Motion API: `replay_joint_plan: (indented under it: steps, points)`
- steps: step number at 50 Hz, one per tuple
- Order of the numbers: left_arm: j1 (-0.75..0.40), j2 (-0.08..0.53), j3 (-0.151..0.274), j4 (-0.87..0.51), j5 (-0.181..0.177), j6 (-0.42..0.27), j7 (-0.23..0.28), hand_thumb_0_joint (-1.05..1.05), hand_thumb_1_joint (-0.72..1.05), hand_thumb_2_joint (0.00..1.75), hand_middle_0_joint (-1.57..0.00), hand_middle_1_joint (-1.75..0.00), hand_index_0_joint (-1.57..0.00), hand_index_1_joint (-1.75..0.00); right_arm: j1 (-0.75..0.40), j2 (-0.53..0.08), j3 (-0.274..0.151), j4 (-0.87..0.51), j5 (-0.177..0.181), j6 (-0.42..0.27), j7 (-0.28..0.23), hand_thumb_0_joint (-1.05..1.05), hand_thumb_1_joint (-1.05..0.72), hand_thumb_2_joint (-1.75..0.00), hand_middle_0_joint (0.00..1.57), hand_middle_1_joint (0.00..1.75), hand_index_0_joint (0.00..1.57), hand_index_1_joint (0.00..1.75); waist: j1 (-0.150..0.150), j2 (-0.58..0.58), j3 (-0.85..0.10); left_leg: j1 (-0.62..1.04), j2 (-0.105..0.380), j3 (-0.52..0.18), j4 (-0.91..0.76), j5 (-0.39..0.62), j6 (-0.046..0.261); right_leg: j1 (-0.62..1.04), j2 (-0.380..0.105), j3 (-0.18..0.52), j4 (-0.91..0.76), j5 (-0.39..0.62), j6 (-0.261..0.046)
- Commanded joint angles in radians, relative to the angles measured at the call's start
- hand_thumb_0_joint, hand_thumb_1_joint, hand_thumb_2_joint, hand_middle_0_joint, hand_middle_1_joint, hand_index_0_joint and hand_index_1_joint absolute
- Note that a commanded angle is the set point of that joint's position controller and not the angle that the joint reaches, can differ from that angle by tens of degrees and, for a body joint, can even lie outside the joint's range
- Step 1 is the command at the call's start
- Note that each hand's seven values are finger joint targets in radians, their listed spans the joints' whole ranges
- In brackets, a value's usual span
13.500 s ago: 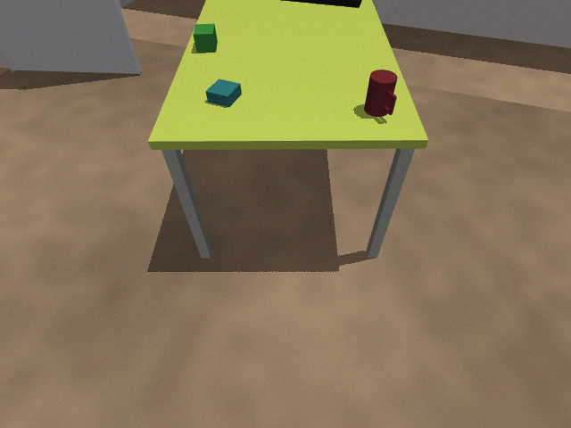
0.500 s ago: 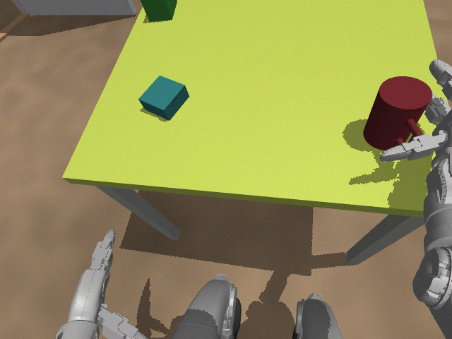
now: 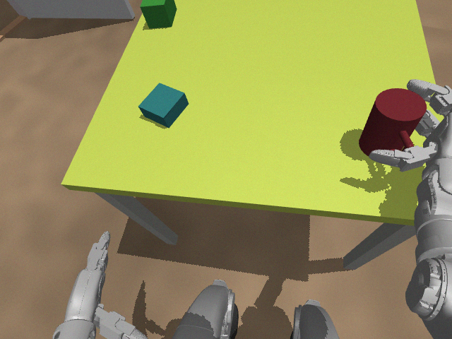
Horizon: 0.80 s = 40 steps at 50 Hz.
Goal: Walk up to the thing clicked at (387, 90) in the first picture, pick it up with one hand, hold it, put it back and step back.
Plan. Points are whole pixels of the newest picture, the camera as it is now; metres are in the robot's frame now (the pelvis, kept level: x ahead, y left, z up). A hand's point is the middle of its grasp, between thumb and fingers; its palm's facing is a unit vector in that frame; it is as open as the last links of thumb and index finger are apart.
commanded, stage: settle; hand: right
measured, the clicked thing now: (392, 133) +0.49 -0.21 +0.01
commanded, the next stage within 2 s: lift in 0.90 s
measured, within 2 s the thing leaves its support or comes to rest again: leaves its support in 0.36 s
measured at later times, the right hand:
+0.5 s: hand (403, 126) +0.48 -0.21 +0.04, palm faces +0.16 +0.99 -0.01, open 12.8 cm
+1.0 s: hand (410, 112) +0.48 -0.21 +0.08, palm faces +0.15 +0.99 +0.01, open 12.7 cm
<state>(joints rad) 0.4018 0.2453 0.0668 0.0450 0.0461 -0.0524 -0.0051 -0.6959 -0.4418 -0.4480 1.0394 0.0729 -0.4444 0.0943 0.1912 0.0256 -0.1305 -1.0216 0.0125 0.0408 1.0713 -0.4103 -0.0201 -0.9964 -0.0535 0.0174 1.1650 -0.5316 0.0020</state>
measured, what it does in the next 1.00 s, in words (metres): stands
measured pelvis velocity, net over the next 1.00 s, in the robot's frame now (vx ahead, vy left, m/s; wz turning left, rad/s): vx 0.02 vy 0.00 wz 0.00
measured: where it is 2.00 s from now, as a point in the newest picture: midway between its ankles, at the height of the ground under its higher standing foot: outside the picture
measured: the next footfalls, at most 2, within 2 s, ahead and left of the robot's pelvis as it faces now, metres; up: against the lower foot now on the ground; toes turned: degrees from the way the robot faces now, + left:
none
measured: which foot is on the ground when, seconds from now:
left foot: down 0.00-1.00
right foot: down 0.00-1.00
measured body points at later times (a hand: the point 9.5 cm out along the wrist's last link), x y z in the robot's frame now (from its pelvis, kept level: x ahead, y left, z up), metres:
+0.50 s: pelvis +0.01 +0.00 +0.01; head +0.12 -0.03 +0.45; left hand +0.16 +0.27 +0.00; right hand +0.46 -0.26 +0.05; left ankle +0.05 +0.14 -0.65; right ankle +0.01 -0.12 -0.65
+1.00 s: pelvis +0.02 +0.00 +0.03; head +0.11 -0.03 +0.47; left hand +0.17 +0.26 +0.01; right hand +0.46 -0.26 +0.08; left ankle +0.05 +0.14 -0.65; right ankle +0.01 -0.12 -0.65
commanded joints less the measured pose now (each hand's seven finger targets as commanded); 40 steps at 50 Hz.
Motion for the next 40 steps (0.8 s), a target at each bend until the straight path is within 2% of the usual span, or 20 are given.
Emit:
replay_joint_plan:
  steps: [1, 4, 5, 8, 15, 16, 18, 21, 24, 27, 29, 30, 31, 32, 33, 34, 37, 38, 39, 40]
  points:
    - [0.026, 0.159, 0.095, -0.202, -0.007, -0.060, 0.019, 0.00, -0.53, 0.04, -0.04, -0.05, -0.04, -0.04, -0.309, -0.159, 0.012, -0.115, -0.005, -0.056, 0.006, 0.00, 0.06, -0.83, 1.15, 1.05, 1.17, 1.06, 0.015, -0.130, -0.423, 0.261, -0.040, -0.001, -0.091, 0.244, 0.041, 0.246, 0.031, 0.016, -0.162, 0.330, -0.004]
    - [0.072, 0.154, 0.099, -0.202, -0.009, -0.050, 0.012, 0.00, -0.52, 0.03, -0.04, -0.05, -0.05, -0.04, -0.263, -0.182, -0.008, -0.112, -0.004, -0.059, 0.016, 0.00, 0.05, -0.91, 1.19, 1.13, 1.22, 1.13, 0.010, -0.128, -0.408, 0.270, -0.038, -0.003, -0.095, 0.239, 0.039, 0.235, 0.035, 0.011, -0.162, 0.321, -0.006]
    - [0.079, 0.164, 0.112, -0.229, -0.006, -0.053, 0.012, 0.00, -0.55, 0.05, -0.06, -0.06, -0.06, -0.06, -0.287, -0.133, 0.022, -0.149, 0.002, -0.061, 0.023, 0.00, 0.03, -0.99, 1.11, 1.17, 1.14, 1.17, 0.035, -0.127, -0.429, 0.270, -0.036, -0.007, -0.096, 0.267, 0.038, 0.254, 0.034, 0.009, -0.152, 0.341, -0.008]
    - [0.094, 0.132, 0.075, -0.198, -0.011, -0.046, 0.006, 0.00, -0.55, 0.05, -0.06, -0.06, -0.06, -0.06, -0.315, -0.184, 0.004, -0.214, 0.007, -0.056, 0.032, 0.00, -0.06, -1.10, 1.11, 1.22, 1.15, 1.22, -0.001, -0.175, -0.422, 0.273, -0.031, -0.016, -0.096, 0.256, 0.040, 0.244, 0.039, 0.000, -0.157, 0.329, -0.004]
    - [0.029, 0.167, 0.113, -0.211, -0.020, -0.045, 0.018, 0.00, -0.55, 0.06, -0.06, -0.05, -0.05, -0.06, -0.391, -0.200, 0.005, -0.338, 0.016, -0.029, 0.016, 0.00, -0.04, -1.16, 1.16, 1.29, 1.20, 1.29, -0.011, -0.188, -0.527, 0.335, -0.033, -0.006, -0.119, 0.271, 0.040, 0.337, 0.037, 0.010, -0.185, 0.363, -0.001]
    - [0.027, 0.160, 0.094, -0.178, -0.019, -0.041, 0.018, 0.00, -0.56, 0.06, -0.06, -0.05, -0.05, -0.06, -0.372, -0.239, -0.024, -0.311, 0.012, -0.023, 0.007, 0.00, -0.03, -1.15, 1.17, 1.29, 1.21, 1.29, -0.037, -0.206, -0.501, 0.340, -0.032, -0.007, -0.123, 0.271, 0.041, 0.330, 0.040, 0.005, -0.192, 0.368, 0.001]
    - [0.011, 0.154, 0.091, -0.131, -0.016, -0.037, 0.020, 0.00, -0.56, 0.06, -0.05, -0.05, -0.05, -0.06, -0.396, -0.211, -0.006, -0.311, 0.019, -0.024, 0.008, 0.00, -0.02, -1.14, 1.16, 1.27, 1.21, 1.28, -0.034, -0.206, -0.464, 0.309, -0.039, 0.002, -0.129, 0.254, 0.046, 0.343, 0.036, 0.017, -0.209, 0.388, 0.006]
    - [-0.032, 0.140, 0.058, -0.167, -0.016, -0.044, 0.024, 0.00, -0.56, 0.07, -0.05, -0.05, -0.05, -0.06, -0.384, -0.225, -0.006, -0.276, 0.010, -0.027, 0.007, 0.00, -0.03, -1.17, 1.18, 1.30, 1.22, 1.30, -0.033, -0.180, -0.521, 0.344, -0.043, 0.007, -0.140, 0.293, 0.044, 0.415, 0.036, 0.017, -0.206, 0.454, 0.006]
    - [-0.054, 0.145, 0.056, -0.189, -0.018, -0.047, 0.027, 0.00, -0.57, 0.07, -0.05, -0.05, -0.05, -0.06, -0.469, -0.230, 0.003, -0.377, 0.030, -0.043, 0.010, 0.00, -0.01, -1.16, 1.16, 1.28, 1.21, 1.29, -0.028, -0.194, -0.565, 0.383, -0.041, -0.002, -0.153, 0.330, 0.043, 0.451, 0.040, 0.015, -0.215, 0.481, 0.002]
    - [0.055, 0.134, 0.056, -0.034, -0.016, -0.034, 0.025, 0.00, -0.56, 0.07, -0.05, -0.05, -0.05, -0.06, -0.377, -0.227, -0.009, -0.249, 0.035, -0.027, 0.014, 0.00, -0.01, -1.16, 1.15, 1.28, 1.20, 1.29, -0.025, -0.165, -0.413, 0.362, -0.040, -0.006, -0.179, 0.311, 0.041, 0.384, 0.050, 0.003, -0.232, 0.422, -0.006]
    - [-0.048, 0.151, 0.066, -0.137, -0.017, -0.055, 0.032, 0.00, -0.56, 0.07, -0.05, -0.05, -0.05, -0.06, -0.514, -0.274, -0.011, -0.423, 0.033, -0.052, 0.008, 0.00, 0.00, -1.18, 1.14, 1.29, 1.19, 1.29, -0.026, -0.213, -0.569, 0.396, -0.035, -0.017, -0.173, 0.363, 0.038, 0.483, 0.043, 0.001, -0.216, 0.493, -0.006]
    - [0.018, 0.175, 0.098, -0.068, -0.014, -0.047, 0.036, 0.00, -0.56, 0.07, -0.05, -0.05, -0.05, -0.06, -0.466, -0.264, -0.011, -0.347, 0.031, -0.040, 0.004, 0.00, -0.02, -1.18, 1.14, 1.29, 1.19, 1.29, -0.010, -0.176, -0.499, 0.397, -0.038, -0.012, -0.183, 0.353, 0.040, 0.449, 0.047, -0.002, -0.222, 0.460, -0.008]
    - [0.038, 0.146, 0.066, -0.025, -0.014, -0.041, 0.027, 0.00, -0.56, 0.07, -0.05, -0.05, -0.05, -0.06, -0.380, -0.204, 0.006, -0.262, 0.035, -0.024, 0.006, 0.00, -0.01, -1.21, 1.13, 1.31, 1.19, 1.31, -0.036, -0.157, -0.420, 0.402, -0.037, -0.012, -0.184, 0.346, 0.040, 0.396, 0.055, -0.006, -0.235, 0.446, -0.008]
    - [0.018, 0.108, 0.034, -0.022, -0.019, -0.042, 0.019, 0.00, -0.56, 0.06, -0.05, -0.05, -0.05, -0.06, -0.320, -0.155, 0.021, -0.170, 0.037, -0.015, 0.013, 0.00, -0.01, -1.22, 1.13, 1.32, 1.19, 1.32, -0.022, -0.115, -0.371, 0.392, -0.037, -0.010, -0.188, 0.346, 0.038, 0.356, 0.056, 0.000, -0.237, 0.441, -0.011]
    - [-0.069, 0.134, 0.052, -0.130, -0.023, -0.053, 0.023, 0.00, -0.56, 0.06, -0.05, -0.05, -0.05, -0.06, -0.422, -0.229, -0.015, -0.329, 0.036, -0.036, 0.008, 0.00, -0.02, -1.22, 1.14, 1.32, 1.19, 1.32, -0.035, -0.139, -0.505, 0.437, -0.032, -0.017, -0.183, 0.391, 0.034, 0.414, 0.052, 0.000, -0.231, 0.485, -0.011]
    - [-0.066, 0.211, 0.122, -0.166, -0.022, -0.053, 0.037, 0.00, -0.56, 0.06, -0.05, -0.05, -0.05, -0.05, -0.599, -0.345, -0.045, -0.537, 0.031, -0.062, -0.002, 0.00, -0.03, -1.22, 1.13, 1.31, 1.19, 1.32, -0.033, -0.206, -0.654, 0.468, -0.032, -0.022, -0.175, 0.427, 0.037, 0.524, 0.042, 0.004, -0.226, 0.560, -0.004]
    - [0.048, 0.129, 0.062, -0.004, -0.024, -0.035, 0.018, 0.00, -0.55, 0.06, -0.05, -0.05, -0.05, -0.06, -0.314, -0.107, 0.058, -0.165, 0.037, 0.003, 0.021, 0.00, -0.04, -1.24, 1.12, 1.33, 1.17, 1.33, -0.023, -0.162, -0.379, 0.366, -0.041, -0.003, -0.198, 0.353, 0.042, 0.449, 0.044, 0.008, -0.255, 0.553, 0.001]
    - [-0.008, 0.101, 0.029, -0.012, -0.028, -0.039, 0.015, 0.00, -0.56, 0.07, -0.05, -0.05, -0.05, -0.06, -0.298, -0.113, 0.037, -0.119, 0.042, 0.005, 0.023, 0.00, -0.05, -1.22, 1.13, 1.31, 1.18, 1.31, -0.027, -0.101, -0.338, 0.376, -0.040, -0.001, -0.207, 0.357, 0.038, 0.395, 0.045, 0.009, -0.258, 0.520, -0.002]
    - [-0.107, 0.166, 0.079, -0.121, -0.029, -0.051, 0.028, 0.00, -0.57, 0.06, -0.05, -0.05, -0.05, -0.06, -0.499, -0.279, -0.031, -0.407, 0.039, -0.034, 0.009, 0.00, -0.04, -1.21, 1.13, 1.31, 1.18, 1.31, -0.049, -0.168, -0.538, 0.446, -0.031, -0.016, -0.199, 0.386, 0.038, 0.462, 0.040, 0.007, -0.256, 0.523, -0.003]
    - [-0.098, 0.206, 0.113, -0.144, -0.020, -0.050, 0.036, 0.00, -0.56, 0.06, -0.05, -0.05, -0.05, -0.05, -0.632, -0.349, -0.033, -0.516, 0.024, -0.049, 0.005, 0.00, -0.03, -1.23, 1.14, 1.33, 1.19, 1.33, -0.039, -0.225, -0.657, 0.470, -0.030, -0.022, -0.200, 0.400, 0.037, 0.557, 0.038, 0.003, -0.250, 0.539, -0.002]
